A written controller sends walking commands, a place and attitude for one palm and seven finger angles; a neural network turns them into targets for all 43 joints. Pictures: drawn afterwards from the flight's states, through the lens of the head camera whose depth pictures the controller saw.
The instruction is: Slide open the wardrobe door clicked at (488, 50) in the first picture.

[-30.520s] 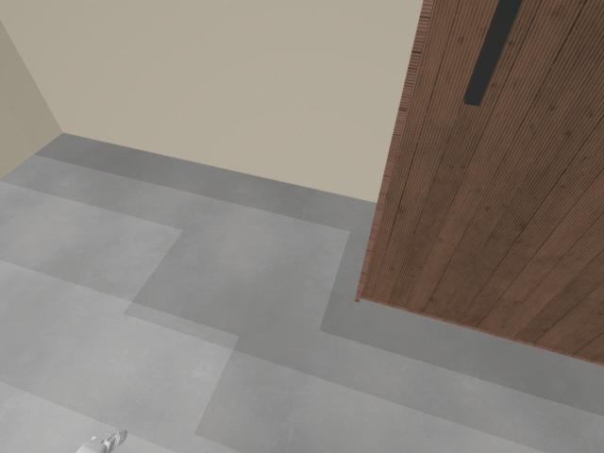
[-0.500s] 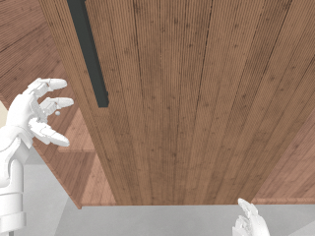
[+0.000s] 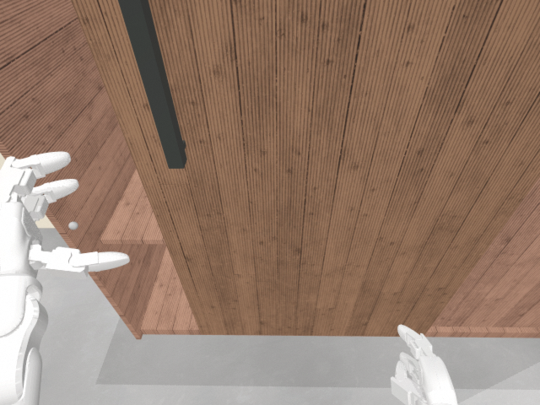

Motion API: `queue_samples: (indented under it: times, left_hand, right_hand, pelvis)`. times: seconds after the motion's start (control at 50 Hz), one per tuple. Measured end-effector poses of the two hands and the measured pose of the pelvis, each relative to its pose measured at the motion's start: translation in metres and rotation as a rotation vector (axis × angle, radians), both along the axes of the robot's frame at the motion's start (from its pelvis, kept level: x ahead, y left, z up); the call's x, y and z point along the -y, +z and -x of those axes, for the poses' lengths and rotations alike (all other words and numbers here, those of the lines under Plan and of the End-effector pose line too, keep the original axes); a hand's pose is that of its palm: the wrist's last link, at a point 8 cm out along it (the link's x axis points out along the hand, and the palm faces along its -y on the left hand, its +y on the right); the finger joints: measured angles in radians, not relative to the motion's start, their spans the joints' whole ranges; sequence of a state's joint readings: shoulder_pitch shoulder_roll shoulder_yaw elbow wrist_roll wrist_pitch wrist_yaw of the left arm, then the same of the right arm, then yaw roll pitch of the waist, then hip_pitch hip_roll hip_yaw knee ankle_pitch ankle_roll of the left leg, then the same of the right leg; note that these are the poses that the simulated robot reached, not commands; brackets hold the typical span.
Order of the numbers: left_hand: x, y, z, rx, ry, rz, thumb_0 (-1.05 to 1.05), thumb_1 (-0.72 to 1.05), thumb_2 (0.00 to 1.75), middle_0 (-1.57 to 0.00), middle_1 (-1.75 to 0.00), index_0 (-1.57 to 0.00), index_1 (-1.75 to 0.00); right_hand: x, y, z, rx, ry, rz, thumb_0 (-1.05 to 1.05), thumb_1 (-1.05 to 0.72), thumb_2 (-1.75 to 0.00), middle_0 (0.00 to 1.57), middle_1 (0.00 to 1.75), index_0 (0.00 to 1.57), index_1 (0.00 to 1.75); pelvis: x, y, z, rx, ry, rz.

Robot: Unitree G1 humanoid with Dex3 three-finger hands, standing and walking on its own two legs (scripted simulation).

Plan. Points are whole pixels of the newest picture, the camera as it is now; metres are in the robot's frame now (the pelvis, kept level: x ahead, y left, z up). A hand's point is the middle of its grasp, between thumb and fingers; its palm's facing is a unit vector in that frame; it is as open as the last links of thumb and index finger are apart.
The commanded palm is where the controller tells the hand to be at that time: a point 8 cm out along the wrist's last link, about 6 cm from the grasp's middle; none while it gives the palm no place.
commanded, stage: draw the hand back to the body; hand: left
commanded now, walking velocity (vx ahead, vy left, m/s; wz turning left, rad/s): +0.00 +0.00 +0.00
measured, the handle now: (161, 81) +0.49 +0.23 +0.26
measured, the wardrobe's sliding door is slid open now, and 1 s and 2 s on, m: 0.24 0.24 0.24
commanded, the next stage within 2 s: step back with the hand held close in 0.88 s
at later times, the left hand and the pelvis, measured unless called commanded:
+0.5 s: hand (81, 260) +0.23 +0.27 +0.15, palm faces +0.41 -0.84 -0.36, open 8.8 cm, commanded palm +0.18 +0.31 +0.17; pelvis +0.03 +0.01 +0.00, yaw -1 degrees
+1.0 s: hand (71, 262) +0.22 +0.27 +0.16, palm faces +0.43 -0.83 -0.36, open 7.4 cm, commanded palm +0.17 +0.31 +0.17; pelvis +0.03 +0.02 +0.00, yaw -1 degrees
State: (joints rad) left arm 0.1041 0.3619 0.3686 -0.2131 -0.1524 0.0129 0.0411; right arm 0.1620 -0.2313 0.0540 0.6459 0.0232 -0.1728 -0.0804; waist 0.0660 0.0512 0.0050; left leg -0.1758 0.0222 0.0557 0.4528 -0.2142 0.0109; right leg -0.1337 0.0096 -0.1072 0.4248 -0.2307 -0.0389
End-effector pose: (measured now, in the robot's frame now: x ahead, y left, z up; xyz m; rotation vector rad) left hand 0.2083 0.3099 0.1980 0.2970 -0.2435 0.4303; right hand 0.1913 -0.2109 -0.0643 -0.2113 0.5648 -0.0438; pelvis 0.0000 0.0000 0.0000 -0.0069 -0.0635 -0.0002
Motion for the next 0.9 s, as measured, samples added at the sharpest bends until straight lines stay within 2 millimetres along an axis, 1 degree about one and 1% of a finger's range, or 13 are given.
queue_samples:
  times: [0.12,0.22,0.3,0.38,0.48,0.6,0.74,0.82,0.9]
  left_hand:
    - [0.005,-0.013,0.011,-0.028,0.025,-0.038,-0.01,-0.1,0.42,-0.24,-0.88,-0.24,-0.88]
    - [0.006,-0.014,0.01,-0.026,0.024,-0.071,-0.01,0.07,0.5,-0.23,-0.78,-0.24,-0.77]
    - [0.007,-0.013,0.009,-0.03,0.011,-0.094,-0.01,0.22,0.57,-0.23,-0.69,-0.23,-0.69]
    - [0.007,-0.019,0.011,-0.067,-0.002,-0.1,0.0,0.36,0.64,-0.22,-0.61,-0.23,-0.61]
    - [0.007,-0.029,0.019,-0.117,-0.001,-0.092,0.0,0.54,0.73,-0.22,-0.5,-0.22,-0.5]
    - [0.003,-0.03,0.029,-0.133,0.027,-0.091,0.0,0.74,0.82,-0.21,-0.39,-0.22,-0.38]
    - [-0.003,-0.024,0.029,-0.109,0.061,-0.088,0.01,0.85,0.88,-0.21,-0.32,-0.21,-0.32]
    - [-0.002,-0.025,0.027,-0.113,0.051,-0.084,0.01,0.87,0.89,-0.21,-0.31,-0.21,-0.31]
    - [0.0,-0.028,0.026,-0.121,0.038,-0.079,0.01,0.88,0.89,-0.2,-0.3,-0.21,-0.3]
  right_hand:
    - [0.004,-0.019,0.019,-0.111,-0.032,0.007,0.01,-0.9,-0.9,0.21,0.3,0.2,0.3]
    - [0.008,-0.022,0.021,-0.142,-0.058,0.019,0.01,-0.9,-0.9,0.21,0.3,0.2,0.3]
    - [0.01,-0.018,0.013,-0.124,-0.074,0.018,0.02,-0.9,-0.9,0.2,0.3,0.2,0.3]
    - [0.01,-0.012,0.001,-0.096,-0.081,0.016,0.01,-0.9,-0.9,0.2,0.3,0.2,0.3]
    - [0.006,-0.005,-0.014,-0.07,-0.069,0.023,0.01,-0.9,-0.9,0.2,0.3,0.2,0.3]
    - [-0.002,-0.001,-0.027,-0.053,-0.038,0.028,0.01,-0.9,-0.9,0.2,0.3,0.2,0.3]
    - [-0.014,-0.003,-0.03,-0.059,-0.011,0.014,0.01,-0.9,-0.9,0.2,0.3,0.2,0.3]
    - [-0.017,-0.005,-0.026,-0.07,-0.012,0.004,0.01,-0.9,-0.9,0.2,0.3,0.2,0.3]
    - [-0.016,-0.007,-0.018,-0.087,-0.021,0.005,0.01,-0.9,-0.9,0.21,0.3,0.2,0.3]
  pelvis:
    - [-0.004,0.001,-0.009,0.005,-0.007,-0.002]
    - [-0.006,0.002,-0.017,0.009,-0.01,-0.003]
    - [-0.008,0.002,-0.023,0.007,-0.017,-0.004]
    - [-0.01,0.002,-0.028,0.002,-0.022,-0.004]
    - [-0.012,0.002,-0.033,-0.003,-0.022,-0.002]
    - [-0.014,0.002,-0.036,-0.004,-0.012,0.001]
    - [-0.016,0.002,-0.034,-0.001,-0.006,0.0]
    - [-0.016,0.002,-0.033,0.0,-0.008,-0.001]
    - [-0.016,0.002,-0.032,0.004,-0.01,0.0]
